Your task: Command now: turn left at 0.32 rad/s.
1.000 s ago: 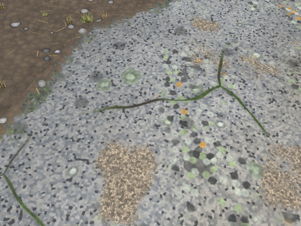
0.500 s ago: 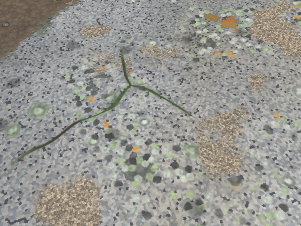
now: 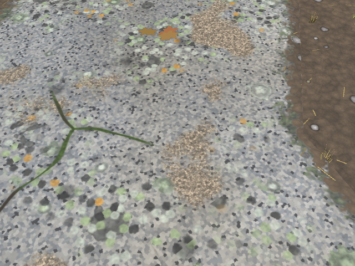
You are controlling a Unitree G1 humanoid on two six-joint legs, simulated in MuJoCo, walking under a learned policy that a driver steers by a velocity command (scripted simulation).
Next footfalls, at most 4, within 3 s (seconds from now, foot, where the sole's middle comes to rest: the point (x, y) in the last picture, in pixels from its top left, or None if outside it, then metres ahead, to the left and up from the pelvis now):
0.34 left None -0.01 0.11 -0.77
0.92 right None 0.14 0.01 -0.77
1.26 left None -0.02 0.13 -0.77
1.72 right None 0.44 0.14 -0.77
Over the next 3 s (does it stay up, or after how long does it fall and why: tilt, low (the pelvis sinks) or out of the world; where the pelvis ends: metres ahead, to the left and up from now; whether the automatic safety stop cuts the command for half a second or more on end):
stays up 1.21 0.23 0.00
